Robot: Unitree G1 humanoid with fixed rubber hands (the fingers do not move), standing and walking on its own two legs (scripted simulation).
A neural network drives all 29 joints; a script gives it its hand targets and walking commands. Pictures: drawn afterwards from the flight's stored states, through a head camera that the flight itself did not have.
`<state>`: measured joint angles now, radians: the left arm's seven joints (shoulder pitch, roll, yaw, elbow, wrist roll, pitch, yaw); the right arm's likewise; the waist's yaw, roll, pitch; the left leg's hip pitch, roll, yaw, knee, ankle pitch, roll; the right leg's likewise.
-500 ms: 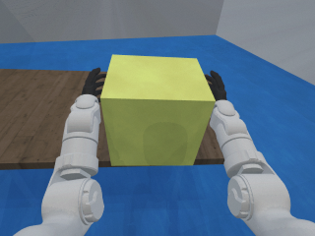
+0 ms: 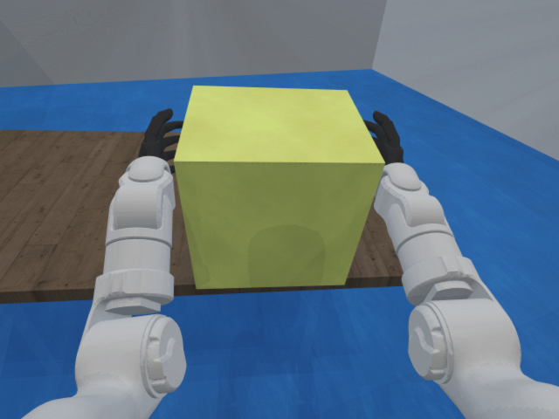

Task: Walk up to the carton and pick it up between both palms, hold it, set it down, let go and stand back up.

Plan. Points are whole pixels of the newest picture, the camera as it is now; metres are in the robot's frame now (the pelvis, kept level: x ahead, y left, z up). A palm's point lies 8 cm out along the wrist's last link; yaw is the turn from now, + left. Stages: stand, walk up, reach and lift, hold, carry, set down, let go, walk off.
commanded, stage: reach and lift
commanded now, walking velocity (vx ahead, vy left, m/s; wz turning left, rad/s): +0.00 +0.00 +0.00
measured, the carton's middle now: (271, 189) +0.41 -0.02 +0.19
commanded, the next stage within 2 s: hold in 1.12 s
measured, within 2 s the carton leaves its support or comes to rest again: neither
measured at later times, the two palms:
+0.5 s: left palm (145, 149) +0.39 +0.15 +0.26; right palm (389, 147) +0.37 -0.18 +0.27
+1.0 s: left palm (143, 131) +0.40 +0.15 +0.28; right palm (390, 118) +0.39 -0.18 +0.31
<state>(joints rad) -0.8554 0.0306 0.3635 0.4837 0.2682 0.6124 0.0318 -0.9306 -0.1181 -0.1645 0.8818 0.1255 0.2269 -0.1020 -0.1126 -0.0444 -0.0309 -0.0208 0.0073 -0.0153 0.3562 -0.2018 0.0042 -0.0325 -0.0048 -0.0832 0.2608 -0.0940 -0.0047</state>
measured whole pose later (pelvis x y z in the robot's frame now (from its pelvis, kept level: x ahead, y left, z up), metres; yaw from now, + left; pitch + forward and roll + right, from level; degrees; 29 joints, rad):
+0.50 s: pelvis +0.00 -0.01 +0.00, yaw +0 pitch -7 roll -1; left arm -0.92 0.09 0.38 0.51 0.25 0.71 0.00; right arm -1.01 -0.14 -0.09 0.86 0.22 0.38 -0.17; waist -0.11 -0.03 -0.07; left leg -0.04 0.01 -0.02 0.34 -0.19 0.00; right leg -0.05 0.00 -0.08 0.26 -0.09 -0.01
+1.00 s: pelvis +0.02 +0.00 +0.00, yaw +0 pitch -5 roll -2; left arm -0.92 0.10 0.35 0.44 0.21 0.85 0.01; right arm -1.09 -0.23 0.05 0.82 0.39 0.56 -0.23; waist -0.11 0.01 -0.14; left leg -0.05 0.03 -0.03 0.39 -0.25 0.00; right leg -0.04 0.02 -0.06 0.25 -0.12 -0.01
